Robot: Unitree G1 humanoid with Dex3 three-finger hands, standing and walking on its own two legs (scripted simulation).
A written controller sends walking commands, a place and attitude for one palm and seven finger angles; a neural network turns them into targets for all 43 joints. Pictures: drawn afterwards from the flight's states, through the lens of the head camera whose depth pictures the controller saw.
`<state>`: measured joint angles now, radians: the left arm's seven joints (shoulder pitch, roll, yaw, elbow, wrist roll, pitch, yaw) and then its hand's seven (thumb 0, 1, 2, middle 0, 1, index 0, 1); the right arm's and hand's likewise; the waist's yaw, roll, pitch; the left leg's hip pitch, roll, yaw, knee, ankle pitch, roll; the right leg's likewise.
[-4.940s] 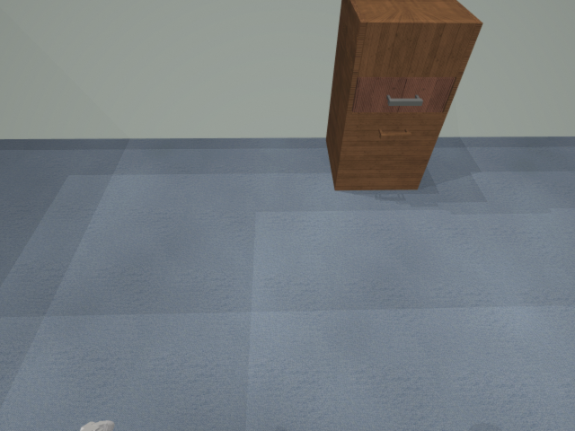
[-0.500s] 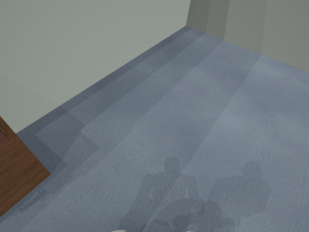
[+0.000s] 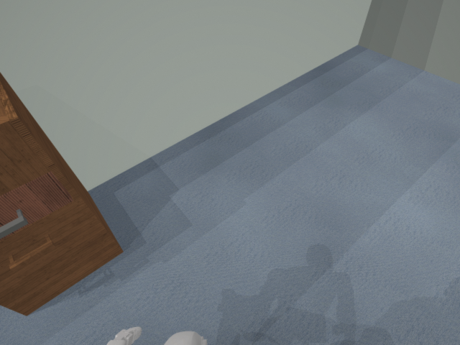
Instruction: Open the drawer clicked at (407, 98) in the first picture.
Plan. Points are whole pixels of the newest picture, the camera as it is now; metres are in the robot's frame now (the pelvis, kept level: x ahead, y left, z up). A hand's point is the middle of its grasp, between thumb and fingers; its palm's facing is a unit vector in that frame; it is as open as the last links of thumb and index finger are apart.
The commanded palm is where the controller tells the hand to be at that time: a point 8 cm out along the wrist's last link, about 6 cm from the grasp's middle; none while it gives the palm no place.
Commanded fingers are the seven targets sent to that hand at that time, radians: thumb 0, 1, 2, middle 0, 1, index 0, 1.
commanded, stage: turn to face it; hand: left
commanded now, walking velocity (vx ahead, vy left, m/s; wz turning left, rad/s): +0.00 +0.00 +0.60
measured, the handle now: out of the picture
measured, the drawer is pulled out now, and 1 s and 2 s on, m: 0.00 0.00 0.00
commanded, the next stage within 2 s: take the last steps up to it in 1.04 s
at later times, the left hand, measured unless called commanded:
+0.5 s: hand out of the picture +0.01 +0.28 -0.17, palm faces +0.35 -0.90 -0.25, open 7.4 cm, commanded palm none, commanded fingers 0.00 0.90 0.90 -0.20 -0.30 -0.20 -0.30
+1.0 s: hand out of the picture -0.04 +0.21 -0.15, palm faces +0.57 -0.78 -0.26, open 7.4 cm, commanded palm none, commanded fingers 0.00 0.90 0.90 -0.20 -0.30 -0.20 -0.30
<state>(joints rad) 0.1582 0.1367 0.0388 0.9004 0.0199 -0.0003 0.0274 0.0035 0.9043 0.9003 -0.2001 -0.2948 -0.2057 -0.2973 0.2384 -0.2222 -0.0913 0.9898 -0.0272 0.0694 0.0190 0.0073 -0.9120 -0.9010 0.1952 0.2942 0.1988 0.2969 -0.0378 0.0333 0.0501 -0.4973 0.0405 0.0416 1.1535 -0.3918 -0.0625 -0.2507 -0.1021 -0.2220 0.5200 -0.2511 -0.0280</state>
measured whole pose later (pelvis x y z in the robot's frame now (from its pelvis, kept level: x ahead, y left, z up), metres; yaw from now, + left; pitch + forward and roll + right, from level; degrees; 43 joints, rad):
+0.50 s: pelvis +0.01 +0.04 +0.00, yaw +17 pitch +0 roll -1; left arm 0.19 0.27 0.08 0.91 0.01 0.06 0.01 0.01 0.91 0.90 -0.20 -0.29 -0.20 -0.30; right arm 0.14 -0.22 -0.04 0.90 -0.02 0.03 0.01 0.00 -0.91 -0.90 0.20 0.29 0.20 0.30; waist 0.01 -0.03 0.08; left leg -0.27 -0.02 0.01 0.50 -0.24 0.05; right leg -0.48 -0.10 -0.03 1.07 -0.41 0.11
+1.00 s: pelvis +0.00 +0.00 +0.00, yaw +36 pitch -1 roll +1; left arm 0.21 0.19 0.03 0.88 0.03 0.02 0.02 0.01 0.90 0.90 -0.20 -0.30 -0.21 -0.30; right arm 0.20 -0.26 -0.08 0.96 -0.02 0.09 0.03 0.01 -0.91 -0.90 0.19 0.29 0.20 0.30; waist -0.02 0.01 0.07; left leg -0.42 0.03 0.02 0.98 -0.43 -0.07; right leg -0.22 -0.13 -0.17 0.53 -0.28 0.02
